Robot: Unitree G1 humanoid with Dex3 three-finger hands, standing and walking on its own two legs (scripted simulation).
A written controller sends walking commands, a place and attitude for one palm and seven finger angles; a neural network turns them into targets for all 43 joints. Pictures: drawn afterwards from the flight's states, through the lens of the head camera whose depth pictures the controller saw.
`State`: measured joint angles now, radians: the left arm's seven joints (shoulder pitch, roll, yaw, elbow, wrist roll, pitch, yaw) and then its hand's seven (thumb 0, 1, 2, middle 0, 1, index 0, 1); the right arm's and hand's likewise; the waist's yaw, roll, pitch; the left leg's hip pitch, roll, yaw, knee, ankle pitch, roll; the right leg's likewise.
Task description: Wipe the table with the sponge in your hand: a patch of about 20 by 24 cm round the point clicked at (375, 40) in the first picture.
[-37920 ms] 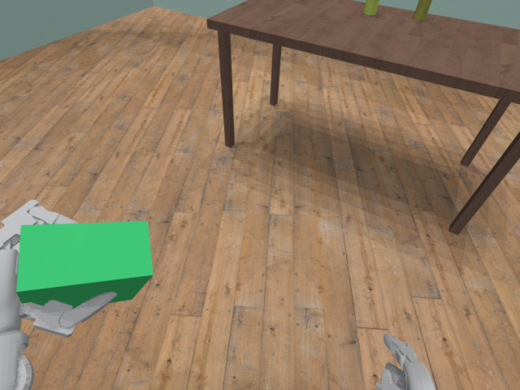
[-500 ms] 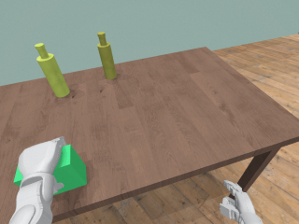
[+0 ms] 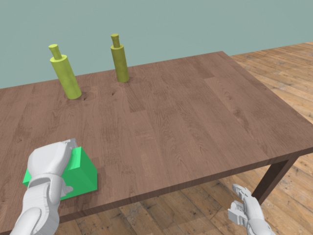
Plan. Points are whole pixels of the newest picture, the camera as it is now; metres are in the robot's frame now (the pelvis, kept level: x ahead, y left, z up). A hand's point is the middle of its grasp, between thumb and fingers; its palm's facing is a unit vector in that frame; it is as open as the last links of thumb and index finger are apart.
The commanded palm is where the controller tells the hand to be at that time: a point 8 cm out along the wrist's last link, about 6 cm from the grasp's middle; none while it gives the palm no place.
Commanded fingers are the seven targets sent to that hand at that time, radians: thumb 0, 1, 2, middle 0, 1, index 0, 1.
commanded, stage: lift the sponge slowly off the table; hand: left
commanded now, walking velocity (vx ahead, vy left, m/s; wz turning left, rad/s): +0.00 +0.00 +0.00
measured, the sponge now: (68, 179) +0.22 +0.29 +0.03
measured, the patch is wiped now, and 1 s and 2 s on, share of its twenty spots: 1.00 1.00 1.00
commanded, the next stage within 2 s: bring the sponge back beside the body in 1.38 s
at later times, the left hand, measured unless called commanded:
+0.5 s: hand (54, 160) +0.23 +0.30 +0.10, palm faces +0.04 -0.08 -1.00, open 10.0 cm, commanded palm +0.21 +0.29 +0.17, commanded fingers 0.00 0.10 1.30 -1.20 -1.60 -1.20 -1.60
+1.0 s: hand (49, 149) +0.24 +0.30 +0.13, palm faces +0.09 -0.08 -0.99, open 9.9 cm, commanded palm +0.21 +0.28 +0.21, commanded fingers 0.00 0.10 1.30 -1.20 -1.60 -1.20 -1.60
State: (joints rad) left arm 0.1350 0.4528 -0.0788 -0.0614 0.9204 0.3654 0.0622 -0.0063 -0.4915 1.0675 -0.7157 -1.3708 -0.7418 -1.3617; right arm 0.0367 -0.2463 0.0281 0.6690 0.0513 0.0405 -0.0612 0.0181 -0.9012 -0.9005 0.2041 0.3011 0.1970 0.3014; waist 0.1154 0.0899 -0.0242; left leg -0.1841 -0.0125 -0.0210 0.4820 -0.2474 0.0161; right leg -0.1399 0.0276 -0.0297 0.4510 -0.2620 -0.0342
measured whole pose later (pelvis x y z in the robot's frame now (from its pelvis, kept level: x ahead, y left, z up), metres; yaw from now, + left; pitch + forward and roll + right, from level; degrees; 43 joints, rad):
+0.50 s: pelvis -0.01 -0.01 +0.00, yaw +0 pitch -4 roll +0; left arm 0.08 0.53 -0.02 -0.07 0.88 0.34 -0.02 -0.01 -0.50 1.07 -0.73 -1.37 -0.75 -1.36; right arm 0.04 -0.27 0.03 0.68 0.05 0.03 -0.08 0.02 -0.90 -0.90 0.20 0.30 0.20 0.30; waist 0.11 0.10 0.00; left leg -0.15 0.00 -0.03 0.45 -0.22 0.00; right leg -0.11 0.04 -0.03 0.42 -0.24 -0.04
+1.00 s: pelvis -0.01 +0.00 +0.00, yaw +0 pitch -4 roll +0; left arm -0.01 0.55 -0.04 -0.12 0.87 0.43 -0.08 -0.01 -0.50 1.07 -0.73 -1.36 -0.76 -1.35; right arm 0.01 -0.27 0.05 0.67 0.06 0.04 -0.07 0.02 -0.90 -0.90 0.20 0.30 0.20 0.30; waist 0.12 0.10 -0.01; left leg -0.15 -0.02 -0.03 0.43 -0.21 0.02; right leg -0.11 0.02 -0.03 0.41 -0.23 -0.03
